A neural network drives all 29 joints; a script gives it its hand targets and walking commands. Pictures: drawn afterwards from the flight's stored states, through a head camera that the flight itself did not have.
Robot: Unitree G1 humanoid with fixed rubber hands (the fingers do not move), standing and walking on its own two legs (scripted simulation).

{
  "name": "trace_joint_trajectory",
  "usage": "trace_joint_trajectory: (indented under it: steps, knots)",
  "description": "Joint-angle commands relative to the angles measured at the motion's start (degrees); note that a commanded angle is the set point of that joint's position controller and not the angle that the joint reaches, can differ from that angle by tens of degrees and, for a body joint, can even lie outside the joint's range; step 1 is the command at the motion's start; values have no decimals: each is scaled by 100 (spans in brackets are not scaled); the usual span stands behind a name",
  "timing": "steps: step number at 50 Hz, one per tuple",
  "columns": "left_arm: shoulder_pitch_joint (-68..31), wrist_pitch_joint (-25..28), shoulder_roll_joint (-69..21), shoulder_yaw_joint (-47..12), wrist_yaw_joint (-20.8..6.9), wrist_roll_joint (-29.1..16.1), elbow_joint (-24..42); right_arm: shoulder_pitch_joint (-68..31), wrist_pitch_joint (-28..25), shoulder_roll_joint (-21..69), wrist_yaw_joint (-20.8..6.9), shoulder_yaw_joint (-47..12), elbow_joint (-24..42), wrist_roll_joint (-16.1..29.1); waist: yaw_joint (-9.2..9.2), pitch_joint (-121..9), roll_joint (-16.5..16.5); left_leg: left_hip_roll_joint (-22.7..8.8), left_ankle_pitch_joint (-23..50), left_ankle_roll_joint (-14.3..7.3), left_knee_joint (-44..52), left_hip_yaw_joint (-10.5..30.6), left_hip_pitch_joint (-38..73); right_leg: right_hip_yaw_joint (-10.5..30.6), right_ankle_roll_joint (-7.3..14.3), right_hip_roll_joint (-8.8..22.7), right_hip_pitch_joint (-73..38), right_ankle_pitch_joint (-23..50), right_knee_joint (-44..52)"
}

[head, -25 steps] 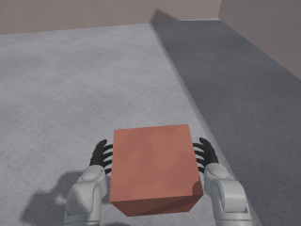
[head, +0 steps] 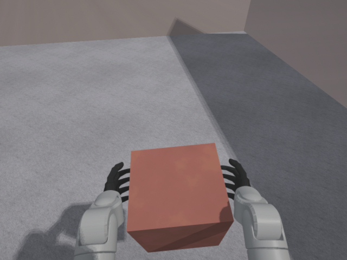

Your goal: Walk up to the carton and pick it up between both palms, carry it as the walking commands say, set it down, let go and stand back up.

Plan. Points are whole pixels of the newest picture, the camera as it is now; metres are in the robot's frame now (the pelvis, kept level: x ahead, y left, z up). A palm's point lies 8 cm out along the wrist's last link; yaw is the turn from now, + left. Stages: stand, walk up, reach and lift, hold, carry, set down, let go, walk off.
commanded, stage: carry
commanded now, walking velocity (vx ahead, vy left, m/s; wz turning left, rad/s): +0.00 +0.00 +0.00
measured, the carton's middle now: (178, 202) +0.28 -0.01 -0.02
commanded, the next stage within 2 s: none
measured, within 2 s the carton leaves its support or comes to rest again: neither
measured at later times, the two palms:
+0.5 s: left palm (115, 190) +0.28 +0.14 +0.05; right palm (242, 188) +0.27 -0.15 +0.06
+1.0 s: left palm (109, 193) +0.27 +0.15 +0.05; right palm (237, 189) +0.27 -0.13 +0.06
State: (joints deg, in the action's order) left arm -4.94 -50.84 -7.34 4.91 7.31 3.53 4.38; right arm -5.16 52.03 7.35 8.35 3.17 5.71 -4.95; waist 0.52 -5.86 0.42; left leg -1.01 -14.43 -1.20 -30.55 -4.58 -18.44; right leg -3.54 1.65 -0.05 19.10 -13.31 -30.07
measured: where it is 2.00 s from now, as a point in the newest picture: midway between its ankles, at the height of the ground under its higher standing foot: outside the picture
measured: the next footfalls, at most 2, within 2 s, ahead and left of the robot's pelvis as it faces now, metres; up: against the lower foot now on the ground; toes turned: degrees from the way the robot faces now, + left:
none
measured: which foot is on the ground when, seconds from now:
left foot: down 0.00-1.00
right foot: down 0.00-1.00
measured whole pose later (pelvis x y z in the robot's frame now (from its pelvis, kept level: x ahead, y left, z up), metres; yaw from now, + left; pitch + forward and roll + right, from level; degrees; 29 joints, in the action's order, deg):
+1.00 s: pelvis +0.01 +0.01 +0.00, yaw +0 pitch +2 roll +0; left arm -3.7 -51.4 -7.3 4.0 7.9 2.1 8.1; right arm -3.6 52.1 7.3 8.5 2.9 9.5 -3.8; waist 0.1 -4.6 0.0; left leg -1.0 -15.5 -1.8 -31.1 -5.2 -18.0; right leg -3.5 0.8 0.4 18.4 -13.7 -29.7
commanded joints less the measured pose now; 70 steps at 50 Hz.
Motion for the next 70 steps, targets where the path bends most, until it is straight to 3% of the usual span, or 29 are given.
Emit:
trace_joint_trajectory:
  steps: [1,2,3,4,7,8,9,12,13,14,17,18,22,27,30,34,36,40,41,45,46,47,51,54,57,60,64,67,70]
  knots:
    - [-2708,243,-3949,-2661,-547,-1172,1370,-2774,-376,4001,-646,-2438,1325,1340,-12,-1653,-82,-632,829,-163,339,651,571,774,248,728,-572,1060,437]
    - [-2629,183,-4406,-3134,-564,-1429,2066,-2703,-333,4387,-660,-2835,2019,1590,-23,-1830,-218,-592,477,-157,359,574,712,838,274,824,-574,912,442]
    - [-2229,173,-3813,-2454,-607,-862,467,-2326,-340,3766,-660,-2193,556,966,-25,-1925,-181,-587,765,-154,301,574,665,793,266,797,-687,1189,368]
    - [-2367,324,-3734,-2293,-642,-759,352,-2592,-485,3769,-726,-2173,469,967,-27,-1952,113,-657,941,-161,202,531,775,732,256,764,-758,1442,376]
    - [-2470,339,-4330,-2962,-681,-1360,1590,-2559,-512,4276,-698,-2752,1645,1409,-22,-1630,90,-613,772,-137,314,620,642,770,253,734,-646,1171,438]
    - [-2424,355,-4004,-2481,-730,-950,497,-2545,-521,3995,-724,-2325,575,977,-22,-1604,179,-656,903,-107,322,572,560,703,214,758,-731,1411,347]
    - [-2756,329,-4456,-3137,-670,-1475,1953,-2806,-475,4451,-681,-2914,1951,1530,-11,-1567,162,-650,733,-169,356,668,601,757,234,717,-595,1130,433]
    - [-2528,301,-4271,-2926,-605,-1271,1576,-2856,-503,4159,-660,-2699,1871,1470,-36,-2031,-278,-663,1145,-136,209,507,775,708,312,752,-763,1423,245]
    - [-2328,347,-3818,-2490,-647,-884,566,-2486,-515,3773,-711,-2277,767,1047,-31,-2067,-191,-703,1540,-167,222,535,1008,633,243,716,-719,1581,146]
    - [-2285,459,-3764,-2401,-693,-872,557,-2516,-632,3773,-726,-2361,798,1044,-20,-1984,272,-706,1394,-222,152,561,824,605,221,698,-763,1663,254]
    - [-2592,447,-4292,-3007,-614,-1471,2044,-2624,-600,4231,-651,-2793,2074,1546,-22,-1674,-60,-590,658,-99,245,493,621,763,247,799,-619,1339,404]
    - [-2341,343,-4195,-2759,-633,-1214,1306,-2658,-488,4151,-651,-2729,1536,1373,-10,-1615,229,-601,681,-185,218,578,578,805,276,777,-572,1278,553]
    - [-2233,317,-3517,-2305,-597,-694,509,-2485,-498,3525,-703,-2165,638,987,-48,-1937,-311,-717,1472,-222,252,601,892,679,233,758,-664,1358,217]
    - [-2464,281,-3896,-2619,-539,-996,1012,-2518,-442,3820,-671,-2321,1015,1176,-32,-1387,-334,-677,921,-193,442,643,590,675,191,673,-394,836,395]
    - [-2580,296,-4018,-2629,-535,-1095,1255,-2597,-400,4020,-611,-2481,1242,1216,-20,-1384,237,-626,738,-144,335,539,518,737,200,797,-576,1209,431]
    - [-2219,253,-3777,-2387,-532,-878,817,-2305,-372,3829,-617,-2317,731,1081,-29,-1565,-189,-647,926,-106,267,501,621,663,181,763,-740,1192,409]
    - [-2183,235,-4046,-2526,-526,-1143,1067,-2638,-432,3853,-537,-2510,1625,1289,-19,-1559,217,-630,692,-150,330,567,676,700,212,769,-614,1020,485]
    - [-2555,211,-4087,-2743,-463,-1284,1643,-2624,-352,3986,-517,-2445,1741,1357,-30,-1719,-268,-659,1005,-160,369,537,690,592,157,720,-674,1035,333]
    - [-2375,224,-3775,-2438,-517,-921,831,-2296,-337,3816,-570,-2239,731,1011,-19,-1703,-3,-719,1252,-189,263,547,694,605,138,717,-688,1381,316]
    - [-2341,176,-4010,-2773,-531,-1229,1613,-2501,-335,3919,-552,-2567,1818,1338,-38,-1836,-103,-662,1049,-181,344,597,701,639,182,718,-811,1153,309]
    - [-2438,189,-3956,-2721,-525,-1139,1402,-2486,-339,3844,-591,-2376,1421,1210,-21,-1648,-310,-673,1275,-240,383,615,687,643,182,705,-636,1288,293]
    - [-2380,167,-4105,-2822,-528,-1235,1661,-2483,-294,4101,-578,-2659,1678,1359,-26,-1752,147,-662,927,-238,329,608,630,620,163,734,-750,1031,446]
    - [-2296,362,-3413,-2236,-595,-655,232,-2318,-506,3326,-706,-1845,249,762,-43,-1819,-302,-739,1238,-227,452,618,810,572,189,665,-649,1038,297]
    - [-2558,319,-4258,-2873,-583,-1372,1689,-2803,-513,4118,-620,-2692,1983,1489,-49,-1579,47,-699,1017,-193,442,590,701,605,164,682,-602,933,385]
    - [-2538,351,-3590,-2207,-614,-731,126,-2472,-500,3484,-657,-1848,158,723,-32,-1476,-122,-695,771,-196,513,526,702,602,110,665,-485,678,423]
    - [-2706,424,-4130,-2781,-544,-1314,1701,-2663,-551,4210,-624,-2561,1509,1412,-34,-1659,-29,-666,867,-159,339,578,675,597,178,773,-814,1079,383]
    - [-2632,188,-4197,-2851,-495,-1385,1676,-2515,-358,4192,-540,-2498,1617,1443,-33,-1892,-257,-652,1532,-201,191,595,783,636,150,759,-840,1648,248]
    - [-2056,54,-3654,-2308,-514,-708,375,-2306,-209,3555,-610,-2216,576,956,-44,-1693,-22,-701,1517,-281,297,607,769,584,107,723,-702,1314,285]
    - [-2765,145,-4168,-2820,-563,-1292,1681,-2701,-274,4203,-651,-2545,1486,1372,-28,-1655,88,-673,917,-194,396,560,657,675,208,801,-769,1197,402]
